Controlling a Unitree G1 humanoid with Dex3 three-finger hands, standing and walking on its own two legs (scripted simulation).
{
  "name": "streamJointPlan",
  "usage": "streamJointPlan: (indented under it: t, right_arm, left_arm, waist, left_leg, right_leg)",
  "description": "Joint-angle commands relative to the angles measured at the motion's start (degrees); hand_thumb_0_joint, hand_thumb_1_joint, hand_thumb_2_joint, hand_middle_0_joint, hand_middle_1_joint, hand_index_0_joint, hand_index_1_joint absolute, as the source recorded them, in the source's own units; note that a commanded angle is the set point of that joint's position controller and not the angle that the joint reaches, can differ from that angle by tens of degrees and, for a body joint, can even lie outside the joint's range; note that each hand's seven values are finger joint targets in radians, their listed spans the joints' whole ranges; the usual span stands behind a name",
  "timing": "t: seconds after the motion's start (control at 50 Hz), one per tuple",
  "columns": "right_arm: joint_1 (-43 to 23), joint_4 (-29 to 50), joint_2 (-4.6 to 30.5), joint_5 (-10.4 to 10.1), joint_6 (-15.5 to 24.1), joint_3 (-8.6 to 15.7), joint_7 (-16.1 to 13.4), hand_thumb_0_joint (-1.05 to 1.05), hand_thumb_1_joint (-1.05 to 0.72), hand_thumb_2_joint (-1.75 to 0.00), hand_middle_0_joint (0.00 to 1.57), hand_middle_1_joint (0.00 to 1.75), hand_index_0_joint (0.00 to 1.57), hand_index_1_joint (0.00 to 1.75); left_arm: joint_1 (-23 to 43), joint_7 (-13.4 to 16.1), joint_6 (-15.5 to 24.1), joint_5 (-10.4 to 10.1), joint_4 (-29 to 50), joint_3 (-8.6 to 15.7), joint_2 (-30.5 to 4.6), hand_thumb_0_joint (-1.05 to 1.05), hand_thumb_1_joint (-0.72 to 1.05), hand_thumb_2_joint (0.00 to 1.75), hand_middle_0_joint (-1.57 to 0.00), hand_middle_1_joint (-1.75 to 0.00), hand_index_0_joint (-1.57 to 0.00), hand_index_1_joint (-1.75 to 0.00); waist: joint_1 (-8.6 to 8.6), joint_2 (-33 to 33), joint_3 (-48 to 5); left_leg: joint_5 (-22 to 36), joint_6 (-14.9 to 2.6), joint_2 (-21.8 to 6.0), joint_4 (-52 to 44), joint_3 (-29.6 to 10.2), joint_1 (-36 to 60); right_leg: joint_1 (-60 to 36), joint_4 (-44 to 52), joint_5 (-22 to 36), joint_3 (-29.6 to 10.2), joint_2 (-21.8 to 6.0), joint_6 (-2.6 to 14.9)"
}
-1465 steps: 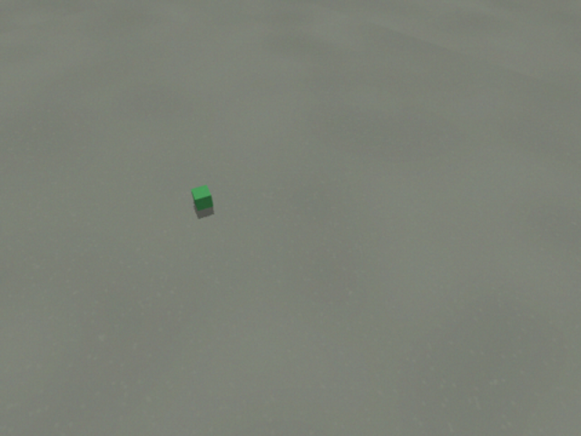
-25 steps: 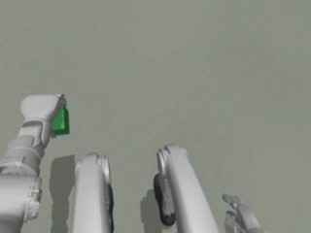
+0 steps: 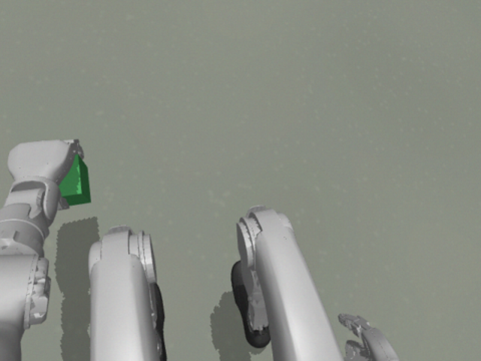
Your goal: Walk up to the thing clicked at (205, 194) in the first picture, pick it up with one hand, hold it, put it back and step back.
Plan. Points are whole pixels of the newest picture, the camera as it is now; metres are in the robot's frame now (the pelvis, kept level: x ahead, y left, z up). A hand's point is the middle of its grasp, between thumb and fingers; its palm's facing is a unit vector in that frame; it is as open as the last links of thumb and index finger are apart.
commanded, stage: crouch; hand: left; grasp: from above
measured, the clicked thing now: (62, 182) +0.43 +0.26 -0.21
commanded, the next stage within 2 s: lower in 0.14 s
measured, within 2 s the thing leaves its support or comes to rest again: rests again in 1.44 s
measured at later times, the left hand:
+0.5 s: hand (64, 187) +0.43 +0.26 -0.22, palm faces -0.50 -0.05 -0.87, open 10.5 cm
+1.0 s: hand (74, 187) +0.44 +0.26 -0.27, palm faces -0.47 -0.08 -0.88, open 10.5 cm
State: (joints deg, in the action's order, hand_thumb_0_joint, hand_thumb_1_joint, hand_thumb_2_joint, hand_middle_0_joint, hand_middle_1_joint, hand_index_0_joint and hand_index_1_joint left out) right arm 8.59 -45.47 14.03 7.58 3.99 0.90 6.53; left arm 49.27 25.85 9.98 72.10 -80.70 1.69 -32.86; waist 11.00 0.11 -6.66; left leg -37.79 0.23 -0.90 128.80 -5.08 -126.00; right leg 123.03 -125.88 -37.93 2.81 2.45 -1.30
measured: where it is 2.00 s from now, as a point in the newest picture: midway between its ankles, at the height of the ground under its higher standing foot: (204, 329)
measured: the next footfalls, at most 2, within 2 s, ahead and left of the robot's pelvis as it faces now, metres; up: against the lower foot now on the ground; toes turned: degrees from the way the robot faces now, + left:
none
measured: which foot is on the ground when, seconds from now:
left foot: down 0.00-1.00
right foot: down 0.00-1.00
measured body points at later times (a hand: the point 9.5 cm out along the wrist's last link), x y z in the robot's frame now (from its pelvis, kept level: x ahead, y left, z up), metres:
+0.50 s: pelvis +0.00 +0.00 -0.04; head +0.23 +0.06 +0.35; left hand +0.45 +0.26 -0.17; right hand +0.06 -0.28 -0.15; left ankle +0.09 +0.13 -0.34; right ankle +0.10 -0.12 -0.34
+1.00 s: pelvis +0.01 +0.00 -0.06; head +0.25 +0.06 +0.31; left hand +0.46 +0.26 -0.22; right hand +0.05 -0.27 -0.17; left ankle +0.09 +0.13 -0.34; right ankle +0.10 -0.12 -0.34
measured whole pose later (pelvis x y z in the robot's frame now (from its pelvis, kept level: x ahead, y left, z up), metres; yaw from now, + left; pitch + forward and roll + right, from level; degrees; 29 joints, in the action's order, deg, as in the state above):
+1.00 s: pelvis +0.01 +0.00 -0.06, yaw -3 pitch +32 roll -7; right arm 6.0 -45.6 15.4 11.4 7.0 -4.5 9.9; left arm 51.8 31.9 12.9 73.6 -90.5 6.8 -39.9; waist 14.7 -2.5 -0.2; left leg -39.9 1.1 -0.8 142.0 -8.7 -134.1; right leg 130.7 -137.2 -38.8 5.8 3.4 -1.4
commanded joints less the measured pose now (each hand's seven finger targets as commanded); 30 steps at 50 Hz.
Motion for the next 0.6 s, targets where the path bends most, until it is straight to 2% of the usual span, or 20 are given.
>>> streamJointPlan:
  t: [0.0,0.06,0.1,0.14,0.16,0.18,0.2,0.26,0.28,0.3,0.32,0.36,0.42,0.44,0.46,0.48,0.52,0.54,0.56,0.58]
  right_arm:
    - [9.59,1.40,13.14,-0.37,0.94,3.58,-0.75,0.00,-0.90,-0.90,0.20,0.30,0.20,0.30]
    - [10.12,1.24,13.26,-0.19,1.12,3.02,-0.68,0.00,-0.90,-0.90,0.20,0.30,0.20,0.30]
    - [10.23,1.16,13.43,-0.22,1.08,2.80,-0.66,0.00,-0.90,-0.90,0.20,0.30,0.20,0.30]
    - [10.30,0.84,13.24,-0.19,1.05,2.61,-0.68,0.00,-0.90,-0.90,0.20,0.30,0.20,0.30]
    - [9.81,1.09,13.51,-0.34,1.05,2.58,-0.72,0.00,-0.90,-0.90,0.20,0.30,0.20,0.30]
    - [9.81,1.17,13.17,-0.29,1.11,2.41,-0.67,0.00,-0.90,-0.90,0.20,0.30,0.20,0.30]
    - [9.93,1.24,13.47,-0.20,1.20,2.37,-0.64,0.00,-0.90,-0.90,0.20,0.30,0.20,0.30]
    - [10.02,1.14,13.47,-0.28,1.12,2.30,-0.50,0.00,-0.91,-0.90,0.20,0.30,0.20,0.30]
    - [10.54,0.88,13.66,-0.14,1.15,2.14,-0.45,0.00,-0.91,-0.90,0.20,0.30,0.20,0.30]
    - [10.51,0.92,13.78,-0.16,1.17,1.95,-0.37,0.00,-0.91,-0.90,0.20,0.30,0.20,0.30]
    - [10.29,0.87,13.81,-0.08,1.16,1.82,-0.24,0.00,-0.91,-0.90,0.20,0.30,0.20,0.30]
    - [10.18,0.74,13.87,-0.02,1.30,1.64,-0.07,0.00,-0.91,-0.90,0.20,0.30,0.20,0.30]
    - [11.00,0.45,14.20,0.50,1.54,1.17,0.17,0.00,-0.91,-0.90,0.20,0.30,0.20,0.30]
    - [10.80,0.31,14.25,0.61,1.50,1.24,0.24,0.00,-0.91,-0.90,0.20,0.30,0.20,0.30]
    - [10.37,0.67,14.26,0.67,1.59,1.14,0.36,0.00,-0.91,-0.90,0.20,0.30,0.20,0.30]
    - [10.34,0.73,14.63,0.85,1.58,1.15,0.39,0.00,-0.91,-0.90,0.20,0.30,0.20,0.30]
    - [10.22,0.58,14.81,1.32,1.78,1.20,0.74,0.00,-0.91,-0.90,0.20,0.30,0.20,0.30]
    - [9.46,1.11,15.09,1.26,1.76,1.25,0.65,0.00,-0.91,-0.90,0.20,0.30,0.20,0.30]
    - [9.19,0.98,15.16,1.38,1.70,1.39,0.62,0.00,-0.91,-0.90,0.20,0.30,0.20,0.30]
    - [8.68,1.01,14.84,1.61,1.91,1.22,0.83,0.00,-0.91,-0.90,0.20,0.30,0.20,0.30]
  left_arm:
    - [20.32,2.41,0.28,-0.71,6.38,1.46,-13.45,0.00,0.59,0.81,-0.97,-0.68,-0.97,-0.68]
    - [19.70,2.46,0.06,-0.58,5.25,2.01,-14.35,0.00,0.57,0.83,-0.96,-0.67,-0.95,-0.67]
    - [20.92,2.33,0.24,-0.43,5.49,1.93,-14.81,0.00,0.54,0.84,-0.96,-0.66,-0.94,-0.68]
    - [21.19,2.17,0.49,-0.76,5.81,1.58,-14.64,0.00,0.54,0.81,-0.95,-0.65,-0.94,-0.66]
    - [19.04,2.08,0.24,-0.76,3.40,1.72,-14.54,0.00,0.52,0.80,-0.94,-0.65,-0.93,-0.66]
    - [19.36,2.01,0.29,-0.84,3.55,1.58,-14.28,0.00,0.53,0.80,-0.94,-0.65,-0.93,-0.66]
    - [19.75,1.95,0.43,-1.23,4.43,1.93,-15.11,0.00,0.53,0.77,-0.93,-0.66,-0.94,-0.66]
    - [19.00,1.58,0.50,-1.28,3.88,1.34,-14.66,0.00,0.52,0.79,-0.99,-0.61,-0.96,-0.64]
    - [19.50,1.47,0.60,-1.12,3.54,1.26,-14.32,0.00,0.53,0.80,-1.00,-0.61,-0.97,-0.64]
    - [19.09,1.45,0.72,-1.03,2.83,0.85,-13.77,0.00,0.52,0.79,-0.99,-0.60,-0.96,-0.63]
    - [19.85,1.41,1.03,-1.01,2.59,0.68,-14.21,0.00,0.51,0.80,-0.99,-0.60,-0.96,-0.63]
    - [19.30,1.51,1.58,-1.14,2.13,0.43,-13.77,0.00,0.51,0.79,-0.99,-0.60,-0.96,-0.63]
    - [19.91,2.45,2.59,-0.41,3.73,1.83,-15.56,0.00,0.53,0.80,-1.01,-0.60,-0.97,-0.63]
    - [20.09,2.91,2.96,-0.28,4.51,2.61,-16.22,0.00,0.55,0.79,-1.01,-0.60,-0.98,-0.63]
    - [18.42,3.18,2.89,0.02,2.57,2.04,-15.06,0.00,0.55,0.81,-1.02,-0.60,-0.99,-0.63]
    - [19.83,3.84,3.34,0.02,4.07,2.91,-15.77,0.00,0.57,0.78,-1.02,-0.60,-1.00,-0.63]
    - [20.15,4.88,3.57,0.94,4.69,4.17,-17.64,0.00,0.56,0.78,-1.01,-0.61,-0.99,-0.63]
    - [17.58,5.41,3.33,1.01,3.14,4.11,-16.89,0.00,0.55,0.77,-1.00,-0.60,-0.98,-0.62]
    - [19.37,5.91,3.53,1.11,5.17,4.72,-17.87,0.00,0.55,0.78,-1.01,-0.60,-0.98,-0.63]
    - [18.03,6.22,3.22,1.67,3.09,3.49,-16.41,0.00,0.56,0.78,-1.01,-0.60,-0.98,-0.62]
  waist:
    - [0.22,11.81,-36.05]
    - [0.17,11.90,-36.33]
    - [0.38,12.81,-36.42]
    - [0.69,11.02,-35.34]
    - [-0.20,10.77,-35.12]
    - [0.46,11.00,-34.49]
    - [-0.05,10.79,-34.85]
    - [0.23,10.77,-34.73]
    - [1.10,10.19,-33.91]
    - [0.99,10.31,-33.50]
    - [1.61,9.33,-33.52]
    - [1.43,9.79,-32.75]
    - [1.32,11.80,-34.73]
    - [1.25,12.29,-35.29]
    - [1.49,12.43,-34.57]
    - [1.93,13.27,-35.18]
    - [1.77,15.19,-34.08]
    - [0.96,15.47,-34.12]
    - [1.59,16.05,-34.92]
    - [1.68,16.71,-34.00]
  left_leg:
    - [2.01,-1.85,1.29,-13.46,3.28,26.71]
    - [4.04,-1.98,1.29,-11.82,3.71,26.36]
    - [3.77,-1.92,1.44,-11.56,3.75,25.23]
    - [3.53,-2.17,1.39,-10.91,3.84,23.54]
    - [3.29,-2.18,1.44,-10.70,4.01,23.16]
    - [3.26,-2.17,1.55,-10.52,4.14,22.38]
    - [3.26,-2.31,1.50,-9.97,4.38,22.53]
    - [4.21,-2.30,1.55,-9.30,4.46,22.20]
    - [4.40,-2.32,1.45,-8.71,4.27,21.49]
    - [4.98,-2.20,1.40,-8.50,3.98,21.63]
    - [4.92,-2.39,1.40,-7.80,3.80,20.64]
    - [4.96,-2.19,1.36,-7.32,3.60,21.05]
    - [7.96,-1.86,1.28,-6.01,3.45,23.00]
    - [8.13,-1.85,1.30,-5.61,3.53,23.10]
    - [8.27,-1.76,1.25,-5.28,3.53,23.27]
    - [8.14,-1.67,1.26,-5.21,3.34,23.17]
    - [6.81,-1.46,1.23,-5.31,3.19,23.46]
    - [6.30,-1.26,1.22,-5.87,3.01,23.94]
    - [6.12,-1.25,1.14,-5.51,2.89,24.19]
    - [6.11,-1.19,1.06,-5.17,3.08,24.65]
  right_leg:
    - [-14.80,13.45,4.39,3.95,0.78,3.86]
    - [-15.46,12.51,6.64,3.90,0.65,3.70]
    - [-14.79,11.64,6.35,4.04,0.75,3.86]
    - [-15.27,11.71,6.15,4.21,1.04,3.72]
    - [-14.70,11.76,5.86,4.05,1.01,3.76]
    - [-14.94,11.43,5.75,4.08,1.03,3.72]
    - [-15.27,11.57,5.76,3.91,0.93,3.57]
    - [-15.70,11.10,6.86,3.95,1.03,3.55]
    - [-15.26,10.67,7.18,4.26,0.99,3.40]
    - [-14.66,10.08,7.73,4.53,1.05,3.51]
    - [-14.94,9.76,7.87,4.65,1.25,3.41]
    - [-14.01,9.00,7.83,4.96,1.22,3.47]
    - [-14.48,7.42,10.77,5.43,1.27,3.39]
    - [-14.34,7.23,10.96,5.38,1.36,3.35]
    - [-13.92,6.86,11.15,5.44,1.39,3.35]
    - [-13.63,6.41,11.06,5.67,1.46,3.30]
    - [-11.86,5.57,9.60,6.06,1.33,3.54]
    - [-10.88,5.38,8.72,6.31,1.23,3.68]
    - [-10.61,4.97,8.72,6.45,1.38,3.60]
    - [-10.07,4.79,9.00,6.39,1.45,3.74]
